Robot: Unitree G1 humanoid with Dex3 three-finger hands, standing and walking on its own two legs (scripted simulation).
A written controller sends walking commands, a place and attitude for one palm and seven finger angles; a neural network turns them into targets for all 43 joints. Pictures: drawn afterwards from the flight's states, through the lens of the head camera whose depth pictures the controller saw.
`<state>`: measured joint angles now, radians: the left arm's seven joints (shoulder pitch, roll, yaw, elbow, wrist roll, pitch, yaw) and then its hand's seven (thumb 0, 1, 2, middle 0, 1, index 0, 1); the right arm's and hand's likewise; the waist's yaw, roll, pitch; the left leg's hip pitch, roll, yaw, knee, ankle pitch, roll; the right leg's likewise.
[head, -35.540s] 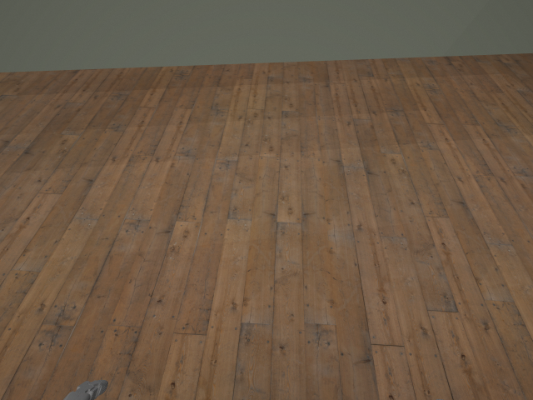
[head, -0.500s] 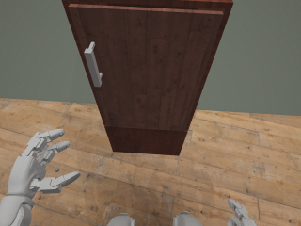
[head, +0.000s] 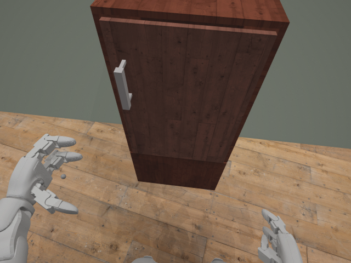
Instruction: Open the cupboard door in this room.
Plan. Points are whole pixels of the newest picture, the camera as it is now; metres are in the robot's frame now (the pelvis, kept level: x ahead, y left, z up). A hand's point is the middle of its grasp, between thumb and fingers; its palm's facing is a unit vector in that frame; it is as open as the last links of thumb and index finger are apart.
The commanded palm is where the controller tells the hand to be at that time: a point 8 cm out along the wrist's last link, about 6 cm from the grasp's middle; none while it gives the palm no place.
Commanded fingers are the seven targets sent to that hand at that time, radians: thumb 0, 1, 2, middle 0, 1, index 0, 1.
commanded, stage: raise the hand with hooked fingers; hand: left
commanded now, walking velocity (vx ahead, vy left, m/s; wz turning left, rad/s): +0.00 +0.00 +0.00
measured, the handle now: (125, 85) +0.56 +0.20 +0.06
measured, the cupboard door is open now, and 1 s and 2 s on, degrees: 0 0 0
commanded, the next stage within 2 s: move the hooked fingers beside the handle in 0.70 s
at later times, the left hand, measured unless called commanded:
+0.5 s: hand (69, 158) +0.30 +0.25 +0.08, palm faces +0.00 -1.00 -0.03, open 14.0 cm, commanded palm +0.27 +0.30 +0.08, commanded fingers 0.00 -0.50 0.30 -0.30 -1.20 -0.30 -1.20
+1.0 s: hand (70, 154) +0.31 +0.25 +0.08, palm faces +0.00 -1.00 -0.02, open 14.0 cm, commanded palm +0.29 +0.30 +0.08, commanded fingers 0.00 -0.50 0.30 -0.30 -1.20 -0.30 -1.20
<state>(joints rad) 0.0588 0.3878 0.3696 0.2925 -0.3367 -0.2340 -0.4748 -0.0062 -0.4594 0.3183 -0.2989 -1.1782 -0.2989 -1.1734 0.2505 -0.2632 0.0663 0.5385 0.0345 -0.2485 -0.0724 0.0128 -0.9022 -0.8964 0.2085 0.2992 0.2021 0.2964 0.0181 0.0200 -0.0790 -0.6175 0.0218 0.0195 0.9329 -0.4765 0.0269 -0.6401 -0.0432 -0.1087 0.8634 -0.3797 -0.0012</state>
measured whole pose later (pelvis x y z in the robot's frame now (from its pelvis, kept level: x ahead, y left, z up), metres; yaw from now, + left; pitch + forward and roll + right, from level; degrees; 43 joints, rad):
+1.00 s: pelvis +0.00 -0.02 +0.01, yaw +0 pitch +9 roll -1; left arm -0.18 0.43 0.44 0.58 -0.34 -0.29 -0.55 -0.01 -0.50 0.30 -0.30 -1.20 -0.30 -1.20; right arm 0.27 -0.28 0.06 0.59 0.04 -0.21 -0.10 0.01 -0.90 -0.90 0.21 0.30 0.20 0.30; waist 0.00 0.01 -0.06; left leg -0.59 0.03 0.02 0.87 -0.44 0.00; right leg -0.63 -0.03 -0.11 0.83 -0.36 -0.02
